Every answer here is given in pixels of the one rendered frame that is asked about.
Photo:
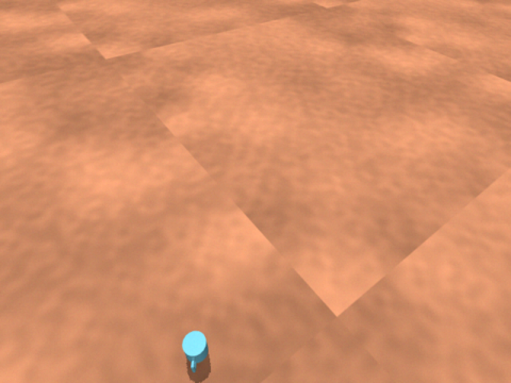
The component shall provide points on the mug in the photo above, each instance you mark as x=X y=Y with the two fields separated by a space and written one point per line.
x=195 y=348

